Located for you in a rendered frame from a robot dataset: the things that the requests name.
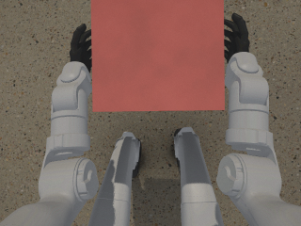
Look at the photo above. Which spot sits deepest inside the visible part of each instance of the left robot thigh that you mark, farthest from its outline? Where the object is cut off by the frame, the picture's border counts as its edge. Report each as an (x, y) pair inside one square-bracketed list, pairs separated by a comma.
[(112, 206)]

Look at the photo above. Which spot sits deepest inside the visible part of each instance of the robot left upper arm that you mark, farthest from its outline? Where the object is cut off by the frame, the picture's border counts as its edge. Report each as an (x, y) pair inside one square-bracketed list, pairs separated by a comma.
[(65, 186)]

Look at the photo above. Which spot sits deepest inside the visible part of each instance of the robot right shin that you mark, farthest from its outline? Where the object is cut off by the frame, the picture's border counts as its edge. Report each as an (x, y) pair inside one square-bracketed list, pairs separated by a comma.
[(188, 129)]

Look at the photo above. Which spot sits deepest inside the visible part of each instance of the carton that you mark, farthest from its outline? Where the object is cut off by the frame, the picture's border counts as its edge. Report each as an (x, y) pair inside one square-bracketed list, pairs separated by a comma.
[(157, 55)]

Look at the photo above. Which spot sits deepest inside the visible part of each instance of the robot right upper arm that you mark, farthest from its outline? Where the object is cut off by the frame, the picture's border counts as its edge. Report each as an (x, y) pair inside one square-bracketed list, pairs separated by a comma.
[(253, 184)]

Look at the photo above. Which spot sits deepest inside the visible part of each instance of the right robot hand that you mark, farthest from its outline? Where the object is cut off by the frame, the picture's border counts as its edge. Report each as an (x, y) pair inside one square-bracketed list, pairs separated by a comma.
[(239, 41)]

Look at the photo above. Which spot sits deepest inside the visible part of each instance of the robot right forearm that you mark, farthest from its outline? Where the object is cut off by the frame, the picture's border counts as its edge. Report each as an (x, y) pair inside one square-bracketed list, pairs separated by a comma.
[(248, 108)]

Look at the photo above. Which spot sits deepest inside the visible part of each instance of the left robot hand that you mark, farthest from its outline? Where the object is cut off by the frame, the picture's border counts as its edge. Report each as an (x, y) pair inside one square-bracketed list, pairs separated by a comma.
[(79, 46)]

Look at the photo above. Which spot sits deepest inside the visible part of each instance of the robot left forearm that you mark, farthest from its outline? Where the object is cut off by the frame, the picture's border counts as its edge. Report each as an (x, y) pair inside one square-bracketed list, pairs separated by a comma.
[(69, 115)]

